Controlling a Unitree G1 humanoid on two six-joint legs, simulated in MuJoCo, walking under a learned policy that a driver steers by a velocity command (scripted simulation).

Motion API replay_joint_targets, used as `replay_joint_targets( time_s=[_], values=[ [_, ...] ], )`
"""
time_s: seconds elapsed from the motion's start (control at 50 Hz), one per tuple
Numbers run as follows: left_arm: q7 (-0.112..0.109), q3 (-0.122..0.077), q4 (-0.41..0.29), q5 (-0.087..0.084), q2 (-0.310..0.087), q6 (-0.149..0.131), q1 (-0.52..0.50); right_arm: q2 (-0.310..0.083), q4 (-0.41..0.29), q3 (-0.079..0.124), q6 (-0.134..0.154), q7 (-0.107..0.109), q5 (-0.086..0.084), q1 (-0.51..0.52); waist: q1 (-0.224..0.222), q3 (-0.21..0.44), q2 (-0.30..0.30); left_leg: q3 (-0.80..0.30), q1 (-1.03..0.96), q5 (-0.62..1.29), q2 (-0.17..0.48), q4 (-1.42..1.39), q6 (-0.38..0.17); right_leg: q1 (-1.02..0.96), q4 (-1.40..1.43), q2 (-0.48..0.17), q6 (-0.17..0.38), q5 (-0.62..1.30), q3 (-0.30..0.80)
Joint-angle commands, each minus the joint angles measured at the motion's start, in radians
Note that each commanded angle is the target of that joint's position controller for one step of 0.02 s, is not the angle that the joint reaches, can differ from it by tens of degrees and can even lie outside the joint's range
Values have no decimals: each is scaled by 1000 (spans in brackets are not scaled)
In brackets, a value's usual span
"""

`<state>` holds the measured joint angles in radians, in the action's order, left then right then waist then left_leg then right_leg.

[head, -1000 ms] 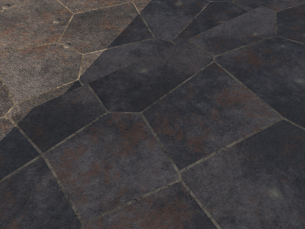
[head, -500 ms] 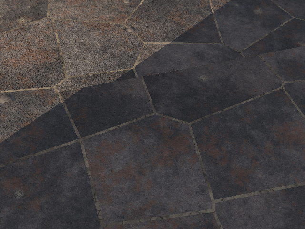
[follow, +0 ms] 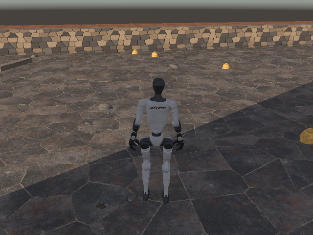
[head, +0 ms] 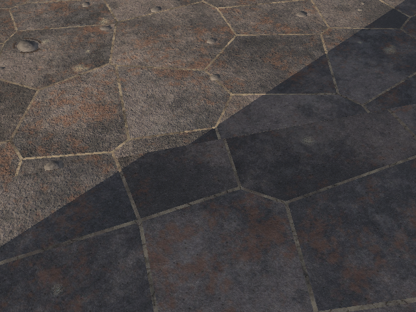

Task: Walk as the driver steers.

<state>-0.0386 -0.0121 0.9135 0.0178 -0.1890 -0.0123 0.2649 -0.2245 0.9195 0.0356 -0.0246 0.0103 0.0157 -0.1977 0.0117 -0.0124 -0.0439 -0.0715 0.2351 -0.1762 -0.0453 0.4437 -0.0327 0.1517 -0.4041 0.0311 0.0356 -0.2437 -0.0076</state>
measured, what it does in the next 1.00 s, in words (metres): stands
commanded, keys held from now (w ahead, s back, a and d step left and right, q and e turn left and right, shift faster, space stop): no key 1.00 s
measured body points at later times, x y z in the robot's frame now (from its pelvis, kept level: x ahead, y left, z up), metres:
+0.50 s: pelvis +0.00 +0.00 +0.00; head +0.00 +0.00 +0.45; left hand +0.02 +0.24 -0.15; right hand +0.01 -0.24 -0.16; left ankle +0.02 +0.12 -0.74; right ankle -0.02 -0.10 -0.74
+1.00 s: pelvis +0.00 -0.01 +0.00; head +0.01 -0.01 +0.45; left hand -0.01 +0.22 -0.16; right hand -0.01 -0.23 -0.16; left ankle +0.02 +0.12 -0.74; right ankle -0.02 -0.10 -0.74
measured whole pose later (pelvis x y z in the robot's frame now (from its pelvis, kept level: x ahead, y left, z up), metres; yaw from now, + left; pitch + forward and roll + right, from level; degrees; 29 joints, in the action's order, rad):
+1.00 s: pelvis +0.00 -0.01 +0.00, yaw +0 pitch -1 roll +0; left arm -0.04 0.01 1.13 0.01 -0.15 -0.01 0.30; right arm -0.16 1.18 -0.01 -0.01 0.04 0.01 -0.26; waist 0.00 -0.03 0.00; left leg -0.07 0.17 -0.18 -0.03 0.38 0.00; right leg 0.12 -0.38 0.04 0.04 -0.24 0.00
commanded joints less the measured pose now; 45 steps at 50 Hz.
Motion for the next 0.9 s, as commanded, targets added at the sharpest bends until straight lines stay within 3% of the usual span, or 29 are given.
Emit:
replay_joint_targets(
  time_s=[0.02, 0.04, 0.06, 0.16, 0.48, 0.9],
  values=[
    [-1, -32, -36, -7, -156, -20, -14, -100, -4, 15, 20, 14, 2, -20, 2, 37, 136, -48, -104, 163, 76, -78, 19, -19, 71, -180, 45, 350, 150],
    [3, -33, -22, -13, -146, -19, 40, -113, 12, 17, 20, 17, -5, -15, -35, 38, 107, -65, -134, 217, 94, -52, 20, -1, 85, -153, 33, 334, 145],
    [1, -28, -2, -16, -129, -15, 36, -91, 32, 15, 18, 16, -18, -30, -13, 32, 90, -68, -102, 170, 87, -63, 19, -20, 98, -139, 28, 271, 125],
    [2, -30, 25, -6, -125, 3, -9, -85, 93, 7, 16, 22, -7, -28, -11, -25, 33, -85, -67, 136, 92, -116, 10, -11, 101, -128, 27, 127, 115],
    [1, -11, 142, -7, -97, 5, 22, -65, 204, -14, 20, 28, -7, -60, -7, -41, 45, -90, -70, 93, 106, -133, -3, 6, 112, -113, 22, 66, 108],
    [-5, 5, 204, -6, -52, 1, 93, -20, 250, -32, 22, 33, -9, -105, -10, -57, 44, -77, -52, 88, 103, -118, 1, 20, 105, -110, 23, 73, 108]
  ],
)
Keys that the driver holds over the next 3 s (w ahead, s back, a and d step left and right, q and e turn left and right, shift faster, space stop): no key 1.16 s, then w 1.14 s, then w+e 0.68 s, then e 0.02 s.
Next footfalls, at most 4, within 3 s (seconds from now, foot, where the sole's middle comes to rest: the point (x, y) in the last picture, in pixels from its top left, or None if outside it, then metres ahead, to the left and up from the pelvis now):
1.48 left None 0.13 0.12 -0.78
1.96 right None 0.49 -0.02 -0.78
2.50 left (186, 235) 0.81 0.14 -0.78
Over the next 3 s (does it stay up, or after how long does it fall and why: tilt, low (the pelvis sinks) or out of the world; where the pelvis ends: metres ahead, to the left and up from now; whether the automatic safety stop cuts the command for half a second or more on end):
stays up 0.89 0.02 -0.02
